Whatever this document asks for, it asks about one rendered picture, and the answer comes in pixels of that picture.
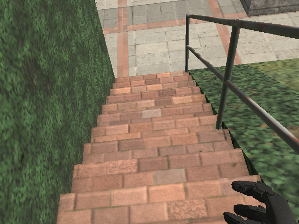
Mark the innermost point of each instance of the right robot hand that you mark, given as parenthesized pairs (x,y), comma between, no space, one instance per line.
(276,211)

